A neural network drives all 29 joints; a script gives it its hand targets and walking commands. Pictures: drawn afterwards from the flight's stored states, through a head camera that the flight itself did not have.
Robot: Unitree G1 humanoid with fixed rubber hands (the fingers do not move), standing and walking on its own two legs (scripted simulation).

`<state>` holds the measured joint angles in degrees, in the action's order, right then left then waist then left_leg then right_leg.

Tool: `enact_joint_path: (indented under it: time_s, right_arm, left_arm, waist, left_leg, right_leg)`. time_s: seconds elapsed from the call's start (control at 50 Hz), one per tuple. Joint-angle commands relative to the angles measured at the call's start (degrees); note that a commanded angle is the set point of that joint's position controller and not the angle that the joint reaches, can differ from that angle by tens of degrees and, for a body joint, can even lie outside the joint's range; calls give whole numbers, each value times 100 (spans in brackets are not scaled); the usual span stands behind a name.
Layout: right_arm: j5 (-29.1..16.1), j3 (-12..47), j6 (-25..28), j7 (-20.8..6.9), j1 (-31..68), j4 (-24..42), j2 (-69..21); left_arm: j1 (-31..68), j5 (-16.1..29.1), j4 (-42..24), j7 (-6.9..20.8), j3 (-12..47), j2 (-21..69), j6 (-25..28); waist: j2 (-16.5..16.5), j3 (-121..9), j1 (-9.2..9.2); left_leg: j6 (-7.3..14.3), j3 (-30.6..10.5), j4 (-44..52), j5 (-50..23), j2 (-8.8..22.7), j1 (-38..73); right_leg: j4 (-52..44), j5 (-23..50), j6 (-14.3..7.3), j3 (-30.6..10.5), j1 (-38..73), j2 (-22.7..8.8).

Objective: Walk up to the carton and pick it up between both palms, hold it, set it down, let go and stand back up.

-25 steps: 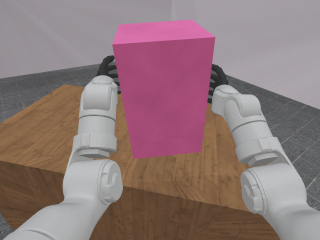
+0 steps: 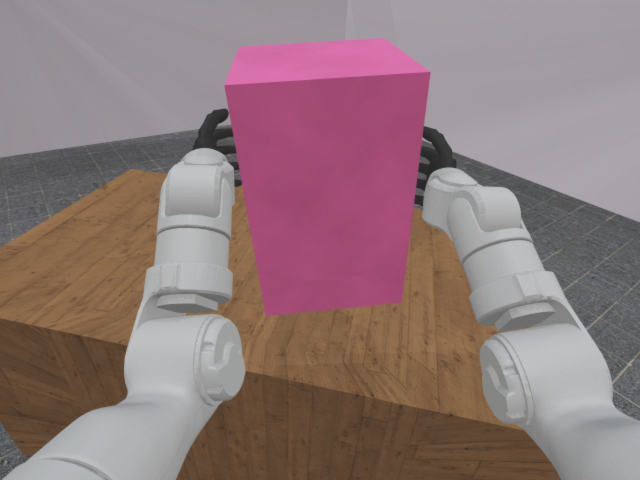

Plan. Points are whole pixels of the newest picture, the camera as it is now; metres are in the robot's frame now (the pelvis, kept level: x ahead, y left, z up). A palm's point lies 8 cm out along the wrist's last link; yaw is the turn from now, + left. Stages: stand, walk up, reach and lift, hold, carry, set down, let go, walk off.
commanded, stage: hold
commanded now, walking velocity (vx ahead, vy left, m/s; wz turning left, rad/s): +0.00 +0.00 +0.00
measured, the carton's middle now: (323, 179) +0.40 +0.01 +0.26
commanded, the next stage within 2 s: none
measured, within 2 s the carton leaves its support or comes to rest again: neither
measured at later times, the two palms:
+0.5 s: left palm (210, 166) +0.37 +0.15 +0.29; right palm (440, 185) +0.35 -0.12 +0.28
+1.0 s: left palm (209, 165) +0.37 +0.15 +0.29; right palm (438, 184) +0.35 -0.12 +0.28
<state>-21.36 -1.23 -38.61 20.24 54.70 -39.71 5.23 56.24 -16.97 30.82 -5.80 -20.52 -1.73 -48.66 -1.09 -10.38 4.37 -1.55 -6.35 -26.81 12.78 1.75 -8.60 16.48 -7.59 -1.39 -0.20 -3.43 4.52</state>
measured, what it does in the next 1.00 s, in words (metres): stands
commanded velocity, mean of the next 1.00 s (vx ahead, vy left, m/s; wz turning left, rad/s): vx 0.00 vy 0.00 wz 0.00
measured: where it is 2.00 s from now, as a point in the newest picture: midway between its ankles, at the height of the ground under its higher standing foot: outside the picture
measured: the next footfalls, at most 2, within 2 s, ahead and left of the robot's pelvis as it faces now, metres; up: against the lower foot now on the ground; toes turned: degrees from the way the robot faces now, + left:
none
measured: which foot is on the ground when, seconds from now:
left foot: down 0.00-1.00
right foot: down 0.00-1.00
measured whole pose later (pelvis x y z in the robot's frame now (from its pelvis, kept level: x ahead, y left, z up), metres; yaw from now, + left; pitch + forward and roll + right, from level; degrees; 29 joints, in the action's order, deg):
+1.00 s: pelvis +0.00 +0.00 +0.00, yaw +0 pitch -5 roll -3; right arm -22.1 -1.1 -38.8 20.5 54.4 -39.4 5.5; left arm 55.9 -17.1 30.0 -6.3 -20.5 -1.2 -49.2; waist -0.9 -10.7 4.8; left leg -1.3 -6.4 -26.9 13.2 1.6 -8.4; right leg 16.0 -7.7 -1.1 -0.5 -2.9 4.4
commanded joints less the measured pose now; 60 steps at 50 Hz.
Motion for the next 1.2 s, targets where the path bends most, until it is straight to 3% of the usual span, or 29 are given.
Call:
enact_joint_path:
  time_s: [0.0, 0.02, 0.12, 0.24, 0.28, 0.32, 0.4, 0.5, 0.66, 0.74, 0.88, 0.96, 1.06, 1.18]
  right_arm:
    - [-1149, 1398, 541, -789, 6831, 2703, -3772]
    - [-1117, 1356, 520, -798, 6757, 2529, -3684]
    - [-979, 1202, 530, -838, 6851, 2386, -3729]
    - [-1005, 1154, 567, -839, 6940, 2416, -3667]
    - [-1023, 1212, 550, -831, 6926, 2529, -3732]
    - [-1038, 1160, 541, -845, 6917, 2412, -3761]
    - [-984, 1085, 559, -845, 7059, 2375, -3674]
    - [-1103, 1224, 548, -872, 6886, 2472, -3761]
    - [-1101, 1262, 551, -853, 6943, 2521, -3626]
    - [-1123, 1309, 523, -852, 6857, 2503, -3762]
    - [-1217, 1389, 509, -828, 6748, 2626, -3746]
    - [-1136, 1349, 478, -814, 6784, 2489, -3613]
    - [-1126, 1290, 530, -843, 6809, 2513, -3658]
    - [-1158, 1369, 538, -821, 6888, 2710, -3621]
  left_arm:
    - [5034, 1501, -909, 1055, 2396, 4167, 493]
    - [4977, 1444, -795, 1055, 2409, 4186, 465]
    - [4996, 1396, -555, 1085, 2278, 4171, 445]
    - [5075, 1478, -704, 1058, 2407, 4253, 488]
    - [5032, 1495, -623, 1064, 2323, 4231, 500]
    - [5161, 1526, -711, 1053, 2364, 4228, 535]
    - [4987, 1431, -336, 1069, 2197, 4168, 518]
    - [5128, 1548, -765, 1014, 2369, 4212, 556]
    - [4950, 1445, -685, 1024, 2323, 4209, 486]
    - [5093, 1470, -794, 1036, 2243, 4126, 521]
    - [5034, 1522, -1010, 1014, 2412, 4224, 483]
    - [4891, 1358, -738, 1106, 2212, 4131, 407]
    - [5037, 1372, -938, 1080, 2329, 4211, 431]
    - [5061, 1436, -1004, 1094, 2354, 4152, 429]
  waist:
    - [652, -2356, 141]
    - [759, -2205, 141]
    - [675, -1970, 133]
    - [820, -2203, 193]
    - [615, -2159, 138]
    - [756, -2213, 173]
    - [590, -1955, 140]
    - [739, -2327, 146]
    - [734, -2167, 131]
    - [553, -2161, 80]
    - [702, -2388, 155]
    - [535, -1934, 123]
    - [790, -2148, 164]
    - [668, -2283, 165]
  left_leg:
    - [-182, 217, 366, -1342, -312, 578]
    - [-194, 235, 409, -1263, -290, 520]
    - [-125, 271, 528, -757, -296, 334]
    - [-181, 217, 452, -1028, -256, 437]
    - [-116, 219, 467, -937, -276, 410]
    - [-145, 237, 483, -882, -287, 391]
    - [-109, 254, 498, -746, -281, 318]
    - [-184, 225, 430, -1139, -264, 505]
    - [-187, 257, 401, -1234, -294, 487]
    - [-147, 241, 429, -1143, -309, 521]
    - [-227, 220, 337, -1552, -292, 625]
    - [-158, 264, 441, -1243, -296, 493]
    - [-218, 248, 441, -1252, -266, 487]
    - [-202, 249, 363, -1367, -313, 572]
  right_leg:
    - [-128, 1211, 367, -85, 651, 64]
    - [-181, 1122, 355, -58, 638, 56]
    - [-225, 633, 328, -91, 464, 15]
    - [-175, 919, 286, -81, 617, 17]
    - [-203, 802, 312, -71, 553, -2]
    - [-191, 811, 307, -82, 560, 1]
    - [-257, 603, 324, -94, 449, -26]
    - [-146, 974, 292, -71, 571, 28]
    - [-175, 1078, 315, -89, 592, 35]
    - [-190, 973, 359, -47, 543, 27]
    - [-136, 1322, 345, -58, 683, 82]
    - [-224, 1010, 363, -53, 597, 41]
    - [-157, 1053, 286, -26, 690, 83]
    - [-133, 1202, 342, -57, 698, 70]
